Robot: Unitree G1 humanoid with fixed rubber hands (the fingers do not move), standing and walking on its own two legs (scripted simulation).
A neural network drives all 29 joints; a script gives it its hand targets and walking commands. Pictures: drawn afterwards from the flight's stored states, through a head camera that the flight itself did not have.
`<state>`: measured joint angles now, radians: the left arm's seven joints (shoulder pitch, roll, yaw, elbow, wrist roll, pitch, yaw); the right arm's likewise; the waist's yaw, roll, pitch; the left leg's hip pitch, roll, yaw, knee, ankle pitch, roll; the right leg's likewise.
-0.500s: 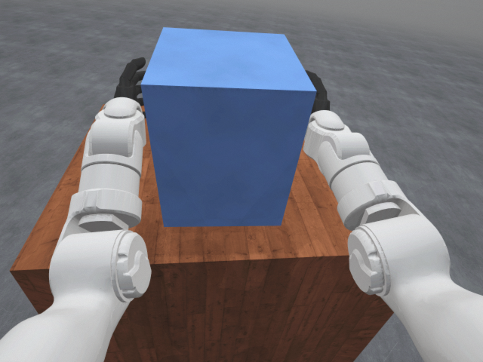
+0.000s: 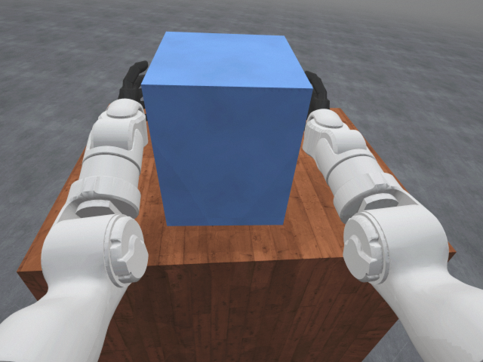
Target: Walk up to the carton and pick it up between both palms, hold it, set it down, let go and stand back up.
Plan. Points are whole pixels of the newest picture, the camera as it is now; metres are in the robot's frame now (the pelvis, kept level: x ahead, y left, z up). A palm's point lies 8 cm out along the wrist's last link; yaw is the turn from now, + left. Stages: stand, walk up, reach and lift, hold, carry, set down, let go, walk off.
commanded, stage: set down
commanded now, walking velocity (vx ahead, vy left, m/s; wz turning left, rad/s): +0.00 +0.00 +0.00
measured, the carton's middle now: (225, 130) +0.44 +0.01 +0.22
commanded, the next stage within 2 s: none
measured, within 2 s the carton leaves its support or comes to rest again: rests again in 1.82 s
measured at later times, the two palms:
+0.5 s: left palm (140, 116) +0.45 +0.15 +0.24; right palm (313, 130) +0.43 -0.14 +0.23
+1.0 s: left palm (144, 130) +0.46 +0.15 +0.21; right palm (309, 141) +0.43 -0.14 +0.20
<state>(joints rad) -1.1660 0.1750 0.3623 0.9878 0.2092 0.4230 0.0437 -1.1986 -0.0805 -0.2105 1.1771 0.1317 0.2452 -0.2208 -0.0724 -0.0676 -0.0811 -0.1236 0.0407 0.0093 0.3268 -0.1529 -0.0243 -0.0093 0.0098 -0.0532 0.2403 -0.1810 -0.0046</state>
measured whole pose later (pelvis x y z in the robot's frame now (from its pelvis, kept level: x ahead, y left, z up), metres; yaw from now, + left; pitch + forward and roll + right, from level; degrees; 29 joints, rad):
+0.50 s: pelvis +0.01 +0.00 +0.00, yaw -1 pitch -1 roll -1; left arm -1.18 0.16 0.39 1.05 0.24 0.35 0.05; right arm -1.15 -0.05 -0.32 1.15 0.00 0.20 -0.20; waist -0.06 -0.06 -0.08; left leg -0.15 0.04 0.02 0.32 -0.15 -0.02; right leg -0.06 0.01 -0.04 0.26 -0.19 0.00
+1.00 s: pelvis +0.01 +0.00 +0.00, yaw -2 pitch +1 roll +0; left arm -1.14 0.12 0.45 1.03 0.31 0.32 0.03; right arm -1.07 0.01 -0.48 1.06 -0.17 0.14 -0.15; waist -0.03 -0.08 -0.07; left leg -0.17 0.04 0.04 0.31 -0.15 -0.02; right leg -0.09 0.00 -0.02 0.27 -0.19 0.00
